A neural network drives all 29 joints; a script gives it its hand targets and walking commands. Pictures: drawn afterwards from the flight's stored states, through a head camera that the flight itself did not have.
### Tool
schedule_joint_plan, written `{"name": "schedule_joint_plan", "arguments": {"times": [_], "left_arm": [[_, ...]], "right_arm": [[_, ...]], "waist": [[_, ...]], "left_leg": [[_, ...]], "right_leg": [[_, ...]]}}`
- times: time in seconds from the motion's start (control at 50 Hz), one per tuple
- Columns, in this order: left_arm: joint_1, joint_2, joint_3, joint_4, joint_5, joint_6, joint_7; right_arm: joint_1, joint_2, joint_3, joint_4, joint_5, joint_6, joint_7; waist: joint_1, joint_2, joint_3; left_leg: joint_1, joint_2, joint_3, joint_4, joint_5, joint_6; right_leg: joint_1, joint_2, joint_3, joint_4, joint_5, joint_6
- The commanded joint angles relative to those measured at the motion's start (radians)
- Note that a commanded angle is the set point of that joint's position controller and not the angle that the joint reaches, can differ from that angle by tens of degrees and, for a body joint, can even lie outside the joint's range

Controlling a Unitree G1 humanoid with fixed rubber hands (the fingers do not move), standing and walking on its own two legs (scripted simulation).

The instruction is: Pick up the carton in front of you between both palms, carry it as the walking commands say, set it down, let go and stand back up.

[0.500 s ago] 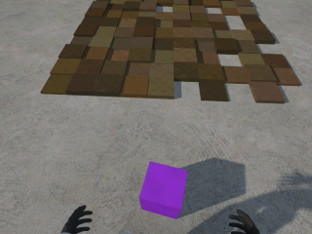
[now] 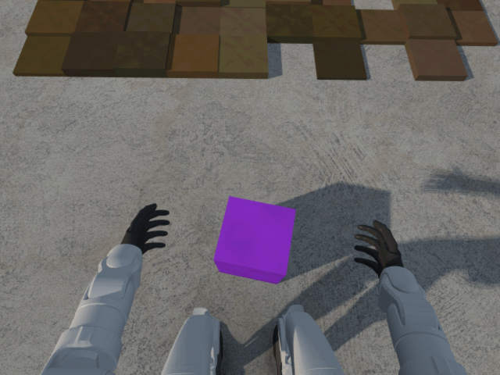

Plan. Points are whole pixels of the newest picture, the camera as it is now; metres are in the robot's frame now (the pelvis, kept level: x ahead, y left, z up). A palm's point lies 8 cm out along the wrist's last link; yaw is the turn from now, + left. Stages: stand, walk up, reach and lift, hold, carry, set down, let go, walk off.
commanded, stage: reach and lift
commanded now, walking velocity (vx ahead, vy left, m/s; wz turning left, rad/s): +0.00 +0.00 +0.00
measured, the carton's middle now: (254, 243) +0.43 -0.03 -0.57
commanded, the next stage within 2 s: none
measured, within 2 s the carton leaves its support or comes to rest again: neither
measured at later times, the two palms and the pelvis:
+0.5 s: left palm (170, 170) +0.49 +0.16 -0.14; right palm (356, 206) +0.41 -0.22 -0.14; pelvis -0.04 +0.01 -0.05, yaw -1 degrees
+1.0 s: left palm (190, 216) +0.47 +0.15 -0.38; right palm (328, 240) +0.39 -0.22 -0.37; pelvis -0.06 +0.01 -0.22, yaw -3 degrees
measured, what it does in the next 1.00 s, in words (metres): lowers itself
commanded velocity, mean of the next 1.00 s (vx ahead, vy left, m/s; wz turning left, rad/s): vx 0.00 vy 0.00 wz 0.00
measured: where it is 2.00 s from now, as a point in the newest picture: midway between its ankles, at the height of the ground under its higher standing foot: (248, 373)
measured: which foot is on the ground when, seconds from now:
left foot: down 0.00-1.00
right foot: down 0.00-1.00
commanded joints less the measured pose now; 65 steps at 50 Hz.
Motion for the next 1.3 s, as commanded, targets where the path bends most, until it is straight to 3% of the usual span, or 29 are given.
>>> {"name": "schedule_joint_plan", "arguments": {"times": [0.0,0.2,0.34,0.42,0.52,0.68,0.8,0.88,0.98,1.12,1.28], "left_arm": [[-0.247,0.092,0.034,-0.021,0.004,-0.004,-0.002],[-0.746,0.173,0.095,0.144,0.031,-0.034,0.003],[-1.001,0.228,0.110,0.249,0.038,-0.055,-0.009],[-1.007,0.222,0.134,0.265,0.074,-0.064,-0.013],[-0.978,0.175,0.167,0.260,0.115,-0.094,-0.015],[-0.915,0.129,0.164,0.295,0.119,-0.137,0.010],[-0.979,0.178,0.096,0.238,0.046,-0.159,0.053],[-1.062,0.231,0.037,0.195,-0.021,-0.157,0.075],[-1.182,0.285,-0.018,0.195,-0.095,-0.138,0.090],[-1.276,0.310,-0.051,0.360,-0.136,-0.126,0.092],[-1.368,0.343,-0.105,0.471,-0.176,-0.179,0.088]], "right_arm": [[-0.179,-0.064,-0.045,-0.047,0.002,-0.004,-0.022],[-0.612,-0.061,-0.144,0.028,-0.017,-0.037,-0.063],[-0.812,-0.053,-0.190,0.071,-0.018,-0.055,-0.083],[-0.789,-0.044,-0.223,0.057,-0.044,-0.069,-0.074],[-0.768,-0.023,-0.263,0.056,-0.079,-0.110,-0.046],[-0.737,0.001,-0.277,0.156,-0.091,-0.161,-0.026],[-0.780,-0.056,-0.226,0.142,-0.019,-0.185,-0.053],[-0.852,-0.107,-0.162,0.103,0.057,-0.180,-0.080],[-0.970,-0.148,-0.110,0.102,0.122,-0.155,-0.107],[-1.106,-0.174,-0.082,0.245,0.145,-0.139,-0.126],[-1.222,-0.205,-0.047,0.391,0.175,-0.190,-0.121]], "waist": [[-0.019,0.013,-0.496],[-0.051,0.063,-0.667],[-0.081,0.099,-0.837],[-0.089,0.118,-0.972],[-0.087,0.126,-0.933],[-0.066,0.112,-0.884],[-0.064,0.118,-1.010],[-0.061,0.140,-1.113],[-0.065,0.146,-1.127],[-0.071,0.103,-0.903],[-0.067,0.081,-0.777]], "left_leg": [[0.247,-0.045,-0.001,-0.079,0.254,-0.005],[0.120,-0.051,-0.005,-0.058,0.116,-0.009],[0.094,-0.061,-0.014,-0.020,0.143,-0.008],[0.158,-0.068,-0.021,0.011,0.300,-0.009],[0.097,-0.065,-0.041,0.063,0.442,-0.008],[-0.215,-0.063,-0.038,0.271,0.447,-0.016],[-0.330,-0.060,-0.025,0.477,0.447,-0.020],[-0.319,-0.054,-0.006,0.592,0.387,-0.023],[-0.365,-0.044,0.010,0.692,0.215,-0.021],[-0.579,-0.021,0.000,0.775,-0.019,-0.010],[-0.689,0.002,-0.027,0.885,-0.006,-0.004]], "right_leg": [[0.115,0.041,-0.039,-0.105,0.266,0.029],[-0.031,0.049,-0.063,-0.072,0.149,0.044],[-0.096,0.056,-0.081,-0.034,0.184,0.049],[-0.109,0.064,-0.091,-0.017,0.300,0.053],[-0.256,0.066,-0.085,0.024,0.389,0.055],[-0.490,0.067,-0.073,0.237,0.394,0.066],[-0.559,0.070,-0.075,0.436,0.409,0.077],[-0.578,0.066,-0.085,0.551,0.367,0.079],[-0.608,0.052,-0.104,0.662,0.234,0.072],[-0.674,0.025,-0.098,0.768,0.055,0.060],[-0.698,0.014,-0.064,0.878,0.094,0.058]]}}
